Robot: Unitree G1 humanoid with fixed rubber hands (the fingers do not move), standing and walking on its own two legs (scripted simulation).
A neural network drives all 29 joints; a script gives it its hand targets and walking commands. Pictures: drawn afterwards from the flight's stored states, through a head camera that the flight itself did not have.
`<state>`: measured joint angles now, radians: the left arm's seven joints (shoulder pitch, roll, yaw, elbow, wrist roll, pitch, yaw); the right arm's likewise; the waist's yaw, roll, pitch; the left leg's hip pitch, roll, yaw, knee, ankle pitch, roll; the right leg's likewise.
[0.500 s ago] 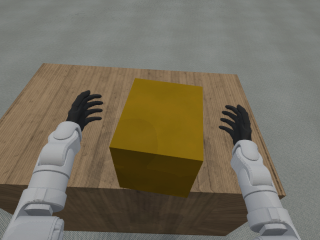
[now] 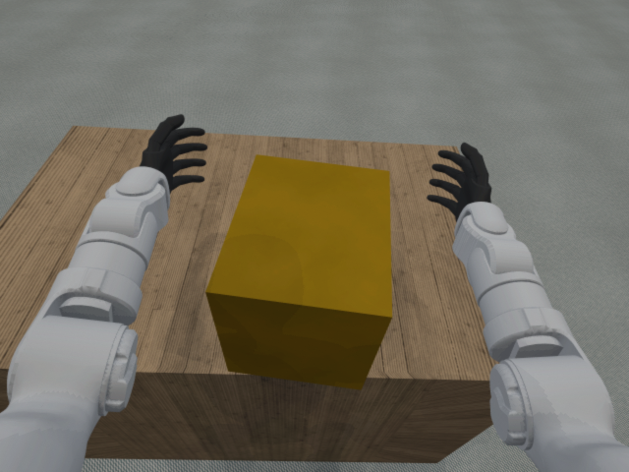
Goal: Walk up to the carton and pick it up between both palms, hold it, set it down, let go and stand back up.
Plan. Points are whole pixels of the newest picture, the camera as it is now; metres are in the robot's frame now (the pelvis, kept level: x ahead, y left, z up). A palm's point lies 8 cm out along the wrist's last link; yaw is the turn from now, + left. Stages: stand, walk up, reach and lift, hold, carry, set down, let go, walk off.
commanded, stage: reach and lift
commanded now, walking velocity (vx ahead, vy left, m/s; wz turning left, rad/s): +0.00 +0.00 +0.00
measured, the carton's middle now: (308, 271) +0.42 -0.01 -0.02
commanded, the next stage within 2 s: none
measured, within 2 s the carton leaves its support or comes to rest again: neither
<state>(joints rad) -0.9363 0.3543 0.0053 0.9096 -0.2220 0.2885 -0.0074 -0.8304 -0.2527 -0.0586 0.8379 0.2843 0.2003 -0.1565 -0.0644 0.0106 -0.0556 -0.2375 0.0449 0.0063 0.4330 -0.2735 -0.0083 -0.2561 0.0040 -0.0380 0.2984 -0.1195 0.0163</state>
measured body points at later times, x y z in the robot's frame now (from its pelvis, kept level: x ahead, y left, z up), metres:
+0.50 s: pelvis -0.01 +0.00 -0.01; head +0.03 +0.01 +0.44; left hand +0.44 +0.19 +0.06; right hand +0.41 -0.20 +0.06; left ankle -0.04 +0.12 -0.74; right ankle +0.02 -0.13 -0.74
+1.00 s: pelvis -0.04 -0.01 -0.05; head +0.05 +0.01 +0.39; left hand +0.45 +0.16 +0.02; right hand +0.41 -0.20 +0.01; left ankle -0.04 +0.12 -0.74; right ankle +0.02 -0.13 -0.74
